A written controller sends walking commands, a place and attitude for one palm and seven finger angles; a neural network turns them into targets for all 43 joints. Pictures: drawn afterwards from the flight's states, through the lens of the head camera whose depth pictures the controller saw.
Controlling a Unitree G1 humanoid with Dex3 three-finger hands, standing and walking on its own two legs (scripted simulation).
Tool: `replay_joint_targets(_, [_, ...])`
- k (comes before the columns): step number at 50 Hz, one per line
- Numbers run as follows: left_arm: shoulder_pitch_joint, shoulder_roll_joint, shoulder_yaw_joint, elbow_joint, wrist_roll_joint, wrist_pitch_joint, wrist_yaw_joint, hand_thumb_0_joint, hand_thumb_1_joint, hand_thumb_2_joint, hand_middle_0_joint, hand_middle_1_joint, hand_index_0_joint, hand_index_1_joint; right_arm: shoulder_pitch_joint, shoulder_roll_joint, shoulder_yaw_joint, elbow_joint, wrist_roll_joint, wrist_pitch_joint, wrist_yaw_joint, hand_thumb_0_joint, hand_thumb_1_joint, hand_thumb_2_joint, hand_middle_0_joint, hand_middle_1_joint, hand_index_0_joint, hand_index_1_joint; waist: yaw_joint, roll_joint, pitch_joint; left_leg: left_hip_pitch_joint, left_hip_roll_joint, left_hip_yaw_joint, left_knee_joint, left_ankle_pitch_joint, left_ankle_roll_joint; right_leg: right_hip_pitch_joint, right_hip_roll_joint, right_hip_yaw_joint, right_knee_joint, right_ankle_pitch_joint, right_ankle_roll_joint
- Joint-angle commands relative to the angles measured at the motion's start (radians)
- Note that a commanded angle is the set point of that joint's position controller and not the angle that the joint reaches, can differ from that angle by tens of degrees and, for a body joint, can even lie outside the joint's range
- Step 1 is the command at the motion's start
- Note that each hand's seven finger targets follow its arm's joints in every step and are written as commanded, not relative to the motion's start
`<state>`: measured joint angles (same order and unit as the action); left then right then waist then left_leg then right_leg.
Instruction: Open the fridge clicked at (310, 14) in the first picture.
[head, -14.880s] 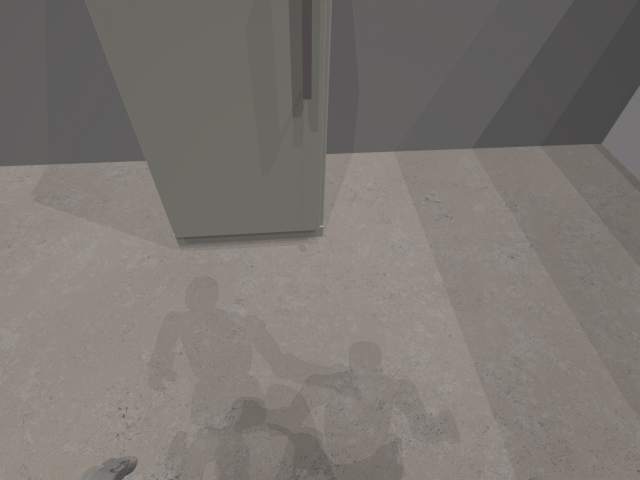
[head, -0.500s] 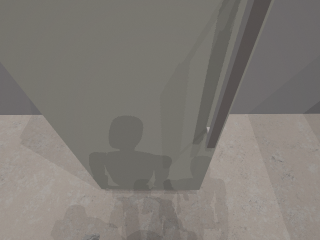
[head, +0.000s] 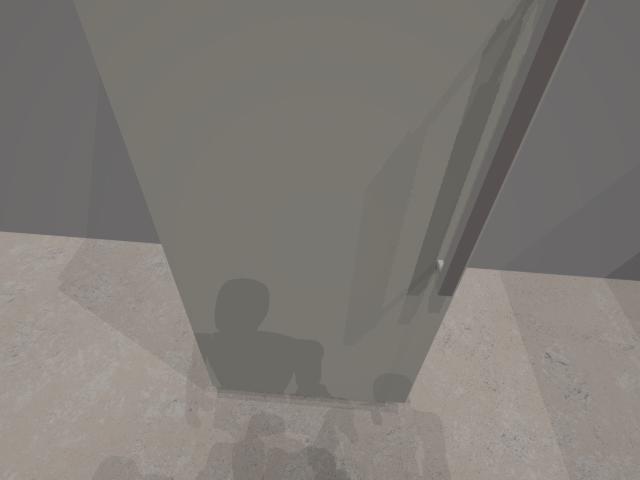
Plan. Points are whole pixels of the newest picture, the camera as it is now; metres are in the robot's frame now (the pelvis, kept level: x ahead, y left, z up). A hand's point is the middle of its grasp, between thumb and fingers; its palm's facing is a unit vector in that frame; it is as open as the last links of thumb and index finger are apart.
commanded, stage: come to a stop and stand still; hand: right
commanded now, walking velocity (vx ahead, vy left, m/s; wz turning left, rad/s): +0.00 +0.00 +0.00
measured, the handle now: (485, 168) +0.48 -0.19 +0.19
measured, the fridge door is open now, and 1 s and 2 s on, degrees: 0 0 0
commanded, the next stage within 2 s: look again from close up in 0.96 s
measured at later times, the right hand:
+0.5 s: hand out of the picture -0.04 -0.17 -0.16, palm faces +0.02 +0.98 -0.20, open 7.3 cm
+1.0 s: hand out of the picture -0.07 -0.18 -0.16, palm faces +0.02 +0.98 -0.20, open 7.3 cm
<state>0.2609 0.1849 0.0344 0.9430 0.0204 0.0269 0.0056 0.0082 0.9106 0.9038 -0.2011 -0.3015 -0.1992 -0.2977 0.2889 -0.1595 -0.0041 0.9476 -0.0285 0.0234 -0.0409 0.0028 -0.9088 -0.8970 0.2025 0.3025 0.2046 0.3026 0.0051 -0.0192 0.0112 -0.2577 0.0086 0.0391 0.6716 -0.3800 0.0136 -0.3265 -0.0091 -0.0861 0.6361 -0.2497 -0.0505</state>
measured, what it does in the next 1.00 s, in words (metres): steps on the spot: right foot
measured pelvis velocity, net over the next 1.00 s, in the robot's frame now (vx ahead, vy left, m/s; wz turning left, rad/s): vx -0.07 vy -0.01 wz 0.00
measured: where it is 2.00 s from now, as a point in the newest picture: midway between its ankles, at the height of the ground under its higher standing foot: outside the picture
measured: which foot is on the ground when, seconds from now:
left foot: down 0.00-1.00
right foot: down 0.00-0.56, up 0.58-0.66, down 0.68-1.00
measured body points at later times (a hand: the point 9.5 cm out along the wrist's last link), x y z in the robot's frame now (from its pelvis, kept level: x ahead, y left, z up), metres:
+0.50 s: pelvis -0.05 +0.00 +0.01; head -0.05 +0.01 +0.46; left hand -0.07 +0.22 -0.15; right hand -0.04 -0.23 -0.14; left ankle +0.01 +0.11 -0.72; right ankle +0.06 -0.09 -0.72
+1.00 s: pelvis -0.07 -0.01 +0.02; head -0.07 -0.01 +0.47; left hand -0.07 +0.21 -0.15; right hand -0.07 -0.24 -0.14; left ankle -0.02 +0.12 -0.72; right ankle -0.01 -0.10 -0.72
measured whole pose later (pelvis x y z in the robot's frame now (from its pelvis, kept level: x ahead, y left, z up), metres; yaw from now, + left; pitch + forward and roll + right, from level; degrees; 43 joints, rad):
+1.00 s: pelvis -0.07 -0.01 +0.02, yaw +0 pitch -2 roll +0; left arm 0.30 0.14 0.01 1.06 0.02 0.01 0.02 0.02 0.92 0.90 -0.20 -0.30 -0.20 -0.30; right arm 0.31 -0.15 -0.01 1.06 -0.03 0.00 -0.02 0.00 -0.92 -0.90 0.20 0.30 0.20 0.30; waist 0.01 -0.01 0.02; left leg -0.27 0.01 0.00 0.49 -0.22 0.00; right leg -0.28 0.03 -0.06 0.46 -0.17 -0.05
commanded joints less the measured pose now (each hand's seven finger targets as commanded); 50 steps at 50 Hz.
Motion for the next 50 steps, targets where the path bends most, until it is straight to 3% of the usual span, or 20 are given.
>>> replay_joint_targets(1, [-0.04,0.101,0.011,-0.073,0.005,-0.025,0.005,0.0,0.9,0.9,-0.2,-0.3,-0.2,-0.3,0.101,-0.106,-0.022,-0.029,0.0,-0.024,0.0,0.0,-0.9,-0.9,0.2,0.3,0.2,0.3,-0.043,-0.002,0.121,-0.002,0.035,-0.097,-0.217,-0.091,0.032,-0.15,-0.108,0.206,-0.33,-0.337,-0.029])
replay_joint_targets(4, [0.048,0.082,0.01,-0.047,0.008,-0.013,0.0,0.0,0.9,0.9,-0.2,-0.3,-0.2,-0.3,0.046,-0.146,-0.032,-0.046,0.005,-0.026,0.003,0.0,-0.9,-0.9,0.2,0.3,0.2,0.3,0.007,0.074,0.083,-0.184,0.108,-0.202,-0.366,-0.34,0.062,0.009,-0.042,0.108,-0.193,-0.235,0.01])
replay_joint_targets(6, [0.1,0.06,0.007,-0.021,0.008,-0.01,0.002,0.0,0.9,0.9,-0.2,-0.3,-0.2,-0.3,0.016,-0.156,-0.034,-0.053,0.007,-0.031,0.002,0.0,-0.9,-0.9,0.2,0.3,0.2,0.3,0.031,0.131,0.05,-0.23,0.136,-0.226,-0.404,-0.317,0.076,0.096,-0.023,0.068,-0.107,-0.133,0.023])
replay_joint_targets(8, [0.136,0.05,0.002,-0.001,0.008,-0.015,0.004,0.0,0.9,0.9,-0.2,-0.3,-0.2,-0.3,-0.01,-0.152,-0.036,-0.051,0.011,-0.033,0.003,0.0,-0.9,-0.9,0.2,0.3,0.2,0.3,0.044,0.12,0.023,-0.228,0.134,-0.209,-0.385,-0.243,0.077,0.132,-0.02,0.062,-0.09,-0.077,0.029])
replay_joint_targets(12, [0.119,0.072,-0.001,0.013,0.006,-0.033,0.007,0.0,0.9,0.9,-0.2,-0.3,-0.2,-0.3,0.033,-0.127,-0.031,-0.027,0.013,-0.03,0.007,0.0,-0.9,-0.9,0.2,0.3,0.2,0.3,0.008,-0.012,0.054,-0.131,0.06,-0.125,-0.292,-0.207,0.04,0.0,-0.083,0.166,-0.28,-0.246,0.004])
replay_joint_targets(15, [0.098,0.094,0.003,0.02,0.01,-0.027,0.008,0.0,0.9,0.9,-0.2,-0.3,-0.2,-0.3,0.086,-0.114,-0.033,0.002,0.006,-0.018,0.008,0.0,-0.9,-0.9,0.2,0.3,0.2,0.3,-0.019,-0.04,0.12,-0.07,0.026,-0.095,-0.241,-0.208,0.03,-0.145,-0.108,0.234,-0.374,-0.399,-0.01])
replay_joint_targets(21, [0.091,0.088,0.007,0.047,0.006,-0.022,0.016,0.0,0.9,0.9,-0.2,-0.3,-0.2,-0.3,0.155,-0.076,-0.03,0.049,0.005,-0.017,0.013,0.0,-0.9,-0.9,0.2,0.3,0.2,0.3,-0.028,-0.044,0.047,0.004,-0.001,-0.057,-0.184,-0.09,0.03,-0.106,-0.099,0.225,-0.395,-0.348,-0.006])
replay_joint_targets(24, [0.078,0.078,0.01,0.051,0.005,-0.02,0.017,0.0,0.9,0.9,-0.2,-0.3,-0.2,-0.3,0.159,-0.072,-0.032,0.06,0.003,-0.02,0.014,0.0,-0.9,-0.9,0.2,0.3,0.2,0.3,-0.027,0.005,0.044,-0.011,0.028,-0.106,-0.242,-0.143,0.042,-0.101,-0.068,0.184,-0.336,-0.329,0.008])
replay_joint_targets(26, [0.098,0.049,0.009,0.053,0.006,-0.009,0.015,0.0,0.9,0.9,-0.2,-0.3,-0.2,-0.3,0.135,-0.091,-0.035,0.056,0.002,-0.024,0.012,0.0,-0.9,-0.9,0.2,0.3,0.2,0.3,0.0,0.109,0.056,-0.131,0.095,-0.212,-0.361,-0.285,0.073,-0.027,-0.01,0.115,-0.183,-0.21,0.031])
replay_joint_targets(28, [0.164,0.025,0.015,0.08,0.007,0.007,0.015,0.0,0.9,0.9,-0.2,-0.3,-0.2,-0.3,0.019,-0.132,-0.048,0.029,0.005,-0.022,0.005,0.0,-0.9,-0.9,0.2,0.3,0.2,0.3,0.053,0.219,0.044,-0.336,0.2,-0.285,-0.505,-0.399,0.107,0.133,0.033,0.045,0.107,-0.085,0.054])
replay_joint_targets(31, [0.246,0.029,0.02,0.109,0.0,0.002,0.012,0.0,0.9,0.9,-0.2,-0.3,-0.2,-0.3,-0.107,-0.155,-0.059,-0.01,0.004,-0.024,-0.006,0.0,-0.9,-0.9,0.2,0.3,0.2,0.3,0.097,0.193,0.049,-0.419,0.185,-0.213,-0.475,-0.311,0.096,0.225,0.009,0.059,0.147,-0.067,0.046])
replay_joint_targets(33, [0.216,0.025,0.005,0.095,-0.003,-0.027,0.007,0.0,0.9,0.9,-0.2,-0.3,-0.2,-0.3,-0.046,-0.131,-0.048,0.004,0.004,-0.024,-0.001,0.0,-0.9,-0.9,0.2,0.3,0.2,0.3,0.058,0.035,0.133,-0.37,0.112,-0.176,-0.312,-0.291,0.065,0.16,-0.025,0.123,-0.182,-0.165,0.028])
replay_joint_targets(34, [0.188,0.044,0.006,0.086,0.004,-0.036,0.012,0.0,0.9,0.9,-0.2,-0.3,-0.2,-0.3,0.009,-0.1,-0.043,0.016,0.008,-0.018,0.001,0.0,-0.9,-0.9,0.2,0.3,0.2,0.3,0.026,-0.106,0.16,-0.302,0.054,-0.136,-0.207,-0.218,0.04,0.062,-0.086,0.23,-0.318,-0.274,0.004])
replay_joint_targets(35, [0.164,0.067,0.004,0.069,0.01,-0.043,0.021,0.0,0.9,0.9,-0.2,-0.3,-0.2,-0.3,0.032,-0.074,-0.039,0.024,0.015,-0.019,0.003,0.0,-0.9,-0.9,0.2,0.3,0.2,0.3,0.01,-0.182,0.185,-0.191,-0.004,-0.064,-0.097,-0.08,0.016,-0.068,-0.17,0.336,-0.447,-0.343,-0.035])
replay_joint_targets(36, [0.098,0.077,0.003,0.05,0.006,-0.05,0.029,0.0,0.9,0.9,-0.2,-0.3,-0.2,-0.3,0.065,-0.059,-0.034,0.034,0.009,-0.025,0.008,0.0,-0.9,-0.9,0.2,0.3,0.2,0.3,-0.032,-0.172,0.172,-0.084,0.003,-0.042,-0.059,0.006,0.013,-0.155,-0.205,0.367,-0.481,-0.333,-0.066])
replay_joint_targets(37, [0.053,0.085,0.001,0.046,0.003,-0.055,0.029,0.0,0.9,0.9,-0.2,-0.3,-0.2,-0.3,0.077,-0.06,-0.031,0.059,0.003,-0.017,0.008,0.0,-0.9,-0.9,0.2,0.3,0.2,0.3,-0.045,-0.215,0.136,-0.007,0.01,-0.038,-0.022,0.016,0.013,-0.2,-0.207,0.382,-0.511,-0.399,-0.071])
replay_joint_targets(40, [0.019,0.087,0.002,0.034,-0.001,-0.053,0.031,0.0,0.9,0.9,-0.2,-0.3,-0.2,-0.3,0.117,-0.04,-0.025,0.085,0.001,-0.014,0.016,0.0,-0.9,-0.9,0.2,0.3,0.2,0.3,-0.057,-0.087,0.089,0.063,0.015,-0.049,-0.041,0.077,0.008,-0.188,-0.186,0.321,-0.469,-0.352,-0.075])
replay_joint_targets(42, [0.037,0.078,0.001,0.042,-0.001,-0.054,0.031,0.0,0.9,0.9,-0.2,-0.3,-0.2,-0.3,0.098,-0.038,-0.019,0.084,0.003,-0.024,0.016,0.0,-0.9,-0.9,0.2,0.3,0.2,0.3,-0.047,0.002,0.088,0.063,0.03,-0.08,-0.175,0.082,0.011,-0.135,-0.152,0.287,-0.422,-0.306,-0.052])
replay_joint_targets(45, [0.07,0.061,0.0,0.057,-0.002,-0.049,0.02,0.0,0.9,0.9,-0.2,-0.3,-0.2,-0.3,0.086,-0.075,-0.016,0.08,0.007,-0.038,0.013,0.0,-0.9,-0.9,0.2,0.3,0.2,0.3,-0.013,0.02,0.074,-0.019,0.073,-0.164,-0.305,-0.04,0.036,-0.029,-0.086,0.229,-0.367,-0.242,-0.005])
replay_joint_targets(50, [0.091,0.07,0.003,0.073,0.002,-0.039,0.014,0.0,0.9,0.9,-0.2,-0.3,-0.2,-0.3,0.065,-0.091,-0.022,0.071,0.005,-0.039,0.012,0.0,-0.9,-0.9,0.2,0.3,0.2,0.3,0.003,0.068,0.067,-0.083,0.07,-0.165,-0.332,-0.125,0.03,0.014,-0.077,0.207,-0.341,-0.231,0.003])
